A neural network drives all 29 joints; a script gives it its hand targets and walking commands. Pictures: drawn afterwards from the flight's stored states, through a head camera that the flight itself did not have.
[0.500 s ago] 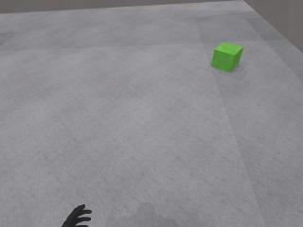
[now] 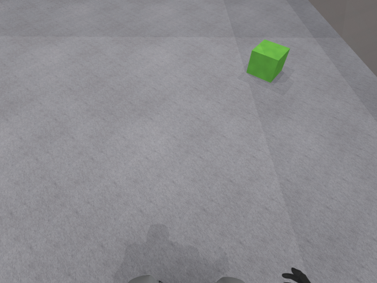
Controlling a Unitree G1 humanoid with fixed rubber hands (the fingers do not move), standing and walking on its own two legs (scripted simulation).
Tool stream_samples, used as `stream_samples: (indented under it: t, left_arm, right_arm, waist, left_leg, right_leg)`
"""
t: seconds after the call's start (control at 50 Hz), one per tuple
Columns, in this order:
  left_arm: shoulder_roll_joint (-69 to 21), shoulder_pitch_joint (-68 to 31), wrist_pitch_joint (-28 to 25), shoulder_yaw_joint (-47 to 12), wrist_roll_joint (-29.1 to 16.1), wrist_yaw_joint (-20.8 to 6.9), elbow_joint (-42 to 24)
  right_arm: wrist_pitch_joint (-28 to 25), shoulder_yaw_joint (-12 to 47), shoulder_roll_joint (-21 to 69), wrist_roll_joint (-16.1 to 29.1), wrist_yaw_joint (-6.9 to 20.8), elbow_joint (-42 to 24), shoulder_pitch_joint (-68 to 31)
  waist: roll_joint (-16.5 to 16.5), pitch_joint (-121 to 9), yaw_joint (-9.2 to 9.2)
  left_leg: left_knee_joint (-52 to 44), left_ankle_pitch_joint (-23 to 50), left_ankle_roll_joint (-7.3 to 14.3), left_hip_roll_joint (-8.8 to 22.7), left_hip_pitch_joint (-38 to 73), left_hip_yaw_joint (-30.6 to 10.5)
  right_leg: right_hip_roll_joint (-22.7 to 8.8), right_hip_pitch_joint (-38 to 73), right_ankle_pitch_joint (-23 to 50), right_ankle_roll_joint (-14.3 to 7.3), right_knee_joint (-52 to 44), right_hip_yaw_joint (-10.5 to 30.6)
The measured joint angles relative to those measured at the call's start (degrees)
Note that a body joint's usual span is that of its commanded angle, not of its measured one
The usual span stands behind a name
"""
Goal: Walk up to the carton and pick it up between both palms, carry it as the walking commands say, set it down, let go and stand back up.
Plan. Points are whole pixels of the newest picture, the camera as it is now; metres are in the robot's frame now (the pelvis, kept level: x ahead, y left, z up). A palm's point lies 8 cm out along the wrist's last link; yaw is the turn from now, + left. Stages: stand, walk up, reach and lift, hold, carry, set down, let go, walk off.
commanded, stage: walk up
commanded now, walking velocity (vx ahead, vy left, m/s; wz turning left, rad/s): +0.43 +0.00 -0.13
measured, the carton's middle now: (267, 60) +1.90 -0.61 -0.65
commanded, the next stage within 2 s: none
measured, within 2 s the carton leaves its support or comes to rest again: neither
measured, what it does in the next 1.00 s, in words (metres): walks ahead: right foot, then left foot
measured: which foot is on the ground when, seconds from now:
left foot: down 0.00-0.14, up 0.16-0.48, down 0.50-0.92, up 0.94-1.00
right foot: up 0.00-0.10, down 0.12-0.52, up 0.54-0.88, down 0.90-1.00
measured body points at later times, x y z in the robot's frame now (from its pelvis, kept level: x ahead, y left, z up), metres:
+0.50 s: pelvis +0.17 -0.02 +0.01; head +0.17 -0.01 +0.46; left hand +0.22 +0.24 -0.13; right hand +0.29 -0.26 -0.11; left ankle +0.23 +0.09 -0.72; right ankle +0.11 -0.11 -0.72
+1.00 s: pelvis +0.38 -0.06 +0.00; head +0.41 -0.09 +0.45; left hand +0.56 +0.17 -0.11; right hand +0.34 -0.29 -0.16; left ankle +0.25 +0.08 -0.67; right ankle +0.43 -0.16 -0.72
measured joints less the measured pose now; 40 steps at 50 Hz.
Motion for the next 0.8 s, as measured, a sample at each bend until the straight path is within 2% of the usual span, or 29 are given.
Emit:
stream_samples:
  t: [0.08,0.12,0.14,0.16,0.24,0.3,0.34,0.5,0.54,0.56,0.6,0.64,0.68,0.74,0.8]
  left_arm:
    - [0.3,-4.0,0.0,-0.5,-0.3,-1.2,-2.4]
    - [0.3,-5.4,-0.3,-0.8,-0.4,-1.6,-3.2]
    - [0.2,-5.7,-0.6,-0.8,-0.2,-1.6,-3.3]
    - [0.1,-5.8,-0.7,-0.7,0.0,-1.6,-3.5]
    - [1.0,-4.4,-0.7,-0.9,0.0,-0.3,-3.6]
    - [1.1,-3.3,-1.1,-0.8,-0.4,0.5,-3.0]
    - [0.9,-2.7,-1.2,-0.8,-0.6,0.7,-2.5]
    - [0.9,2.6,-0.5,-0.5,0.0,-0.1,0.3]
    - [1.9,3.9,-0.5,-0.4,-0.2,-0.2,1.5]
    - [1.8,4.3,-0.4,-0.3,-0.2,-0.3,1.9]
    - [1.3,4.2,0.0,-0.3,0.1,-0.5,1.9]
    - [0.7,2.7,-0.1,-0.2,0.3,-0.7,1.5]
    - [0.3,0.3,-0.3,-0.6,0.1,-1.1,0.6]
    - [0.0,-3.0,-0.5,-1.1,-0.1,-2.0,-1.3]
    - [0.2,-5.8,-0.4,-1.4,-0.1,-2.5,-2.4]
  right_arm:
    - [0.9,-0.6,-0.6,0.0,0.3,1.7,3.4]
    - [1.7,-0.9,-1.6,-0.2,0.7,2.7,5.2]
    - [2.2,-1.0,-2.1,-0.4,0.9,3.2,6.2]
    - [2.8,-0.9,-2.5,-0.5,1.0,3.6,6.9]
    - [3.9,-0.8,-2.1,-0.3,0.9,3.6,6.2]
    - [3.4,0.1,-1.4,0.2,1.1,3.0,4.6]
    - [3.5,0.6,-1.1,0.3,1.4,2.7,3.8]
    - [2.5,1.3,0.2,0.7,2.3,1.3,-0.4]
    - [1.3,1.3,1.2,0.3,1.6,1.3,-1.2]
    - [0.7,1.3,1.2,0.0,1.2,1.1,-1.2]
    - [0.2,1.1,0.6,-0.1,0.6,0.9,-0.1]
    - [-0.3,0.7,0.0,0.1,0.1,1.8,2.2]
    - [-0.3,0.4,-0.3,0.2,-0.2,3.2,4.9]
    - [0.0,0.2,-0.4,0.2,0.1,4.8,7.9]
    - [0.1,0.2,-0.3,0.1,0.5,5.9,10.2]
  waist:
    - [1.8,0.0,-2.63]
    - [3.7,-0.4,-3.98]
    - [5.0,-0.8,-4.49]
    - [6.0,-1.3,-4.77]
    - [6.6,-2.2,-4.09]
    - [6.3,-2.4,-3.54]
    - [6.2,-2.6,-2.99]
    - [4.0,-5.8,0.07]
    - [0.6,-6.7,0.62]
    - [0.0,-7.3,0.74]
    - [-0.3,-7.6,0.49]
    - [0.0,-7.6,-0.29]
    - [0.5,-7.3,-0.95]
    - [1.6,-5.7,-2.11]
    - [2.7,-4.1,-4.14]
  left_leg:
    - [-2.5,-1.2,-1.2,1.1,4.5,1.3]
    - [-1.3,-3.0,-2.0,2.0,5.5,0.8]
    - [0.6,-5.5,-2.3,2.7,5.4,-0.1]
    - [3.9,-9.6,-2.1,3.0,4.4,-1.3]
    - [19.2,-13.6,-1.8,1.5,-1.2,-6.4]
    - [22.1,-12.6,-1.9,1.3,-4.0,-6.9]
    - [20.8,-10.4,-2.0,1.7,-4.9,-6.6]
    - [-0.3,-3.0,-1.2,1.2,0.8,-4.3]
    - [0.2,-2.9,0.4,-0.3,2.0,-2.4]
    - [0.9,-4.5,0.7,-0.4,2.4,-1.6]
    - [0.9,-6.9,1.0,-0.4,4.3,-0.6]
    - [-0.4,-7.6,0.8,-0.6,6.6,-0.6]
    - [-2.6,-7.8,0.6,-0.7,9.1,-0.9]
    - [-6.4,-7.9,0.1,-0.5,13.8,-0.3]
    - [-8.6,-9.0,-0.8,-0.1,17.7,0.4]
  right_leg:
    - [-2.0,-0.8,1.9,0.4,-18.2,-3.2]
    - [-1.9,1.8,7.7,0.1,-27.6,-4.3]
    - [-1.5,3.0,12.5,-0.3,-29.1,-5.2]
    - [-1.0,3.6,13.6,-0.7,-29.2,-5.9]
    - [0.2,6.6,11.7,-1.3,-31.9,-5.2]
    - [0.6,8.8,11.6,-1.4,-34.5,-5.0]
    - [1.0,10.5,11.2,-1.3,-35.8,-5.6]
    - [2.8,15.8,6.0,0.0,-36.2,-6.5]
    - [0.9,13.6,2.6,0.1,-29.2,-4.0]
    - [0.8,10.8,1.0,0.0,-22.2,-2.5]
    - [0.5,5.6,0.4,0.1,-9.2,-0.9]
    - [-0.3,1.8,2.2,0.3,-3.2,-0.7]
    - [-1.4,-0.8,4.8,0.8,-4.2,-0.9]
    - [-2.9,-2.9,8.7,2.0,-13.3,-1.6]
    - [-3.5,-3.4,10.7,2.7,-22.5,-3.0]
